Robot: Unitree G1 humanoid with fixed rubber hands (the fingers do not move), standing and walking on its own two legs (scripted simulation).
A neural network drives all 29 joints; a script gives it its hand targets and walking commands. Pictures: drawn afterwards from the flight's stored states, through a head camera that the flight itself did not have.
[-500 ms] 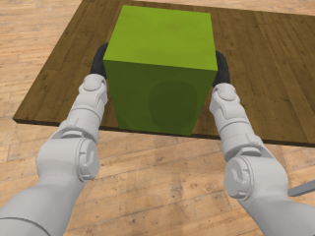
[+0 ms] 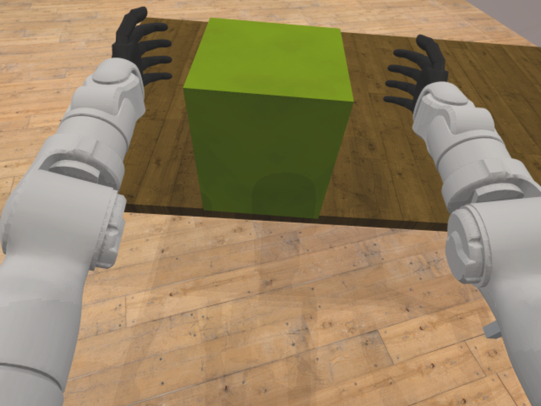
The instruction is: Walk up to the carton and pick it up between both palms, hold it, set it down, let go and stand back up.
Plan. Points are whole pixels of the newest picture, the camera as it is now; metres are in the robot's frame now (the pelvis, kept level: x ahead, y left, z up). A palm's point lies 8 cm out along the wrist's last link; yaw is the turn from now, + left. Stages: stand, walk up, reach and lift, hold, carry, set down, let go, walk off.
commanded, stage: set down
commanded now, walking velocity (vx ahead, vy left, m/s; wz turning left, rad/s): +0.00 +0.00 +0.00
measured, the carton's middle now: (267, 124) +0.53 -0.02 +0.11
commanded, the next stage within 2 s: none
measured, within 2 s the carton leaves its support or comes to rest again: neither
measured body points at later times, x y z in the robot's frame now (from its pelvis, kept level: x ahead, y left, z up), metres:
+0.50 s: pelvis +0.02 -0.01 +0.01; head +0.04 +0.03 +0.45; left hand +0.52 +0.21 +0.28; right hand +0.48 -0.21 +0.27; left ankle +0.03 +0.10 -0.74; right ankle +0.03 -0.11 -0.74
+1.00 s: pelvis +0.00 -0.01 +0.01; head +0.02 +0.02 +0.46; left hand +0.48 +0.17 +0.22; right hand +0.43 -0.24 +0.21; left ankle +0.03 +0.10 -0.74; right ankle +0.03 -0.11 -0.74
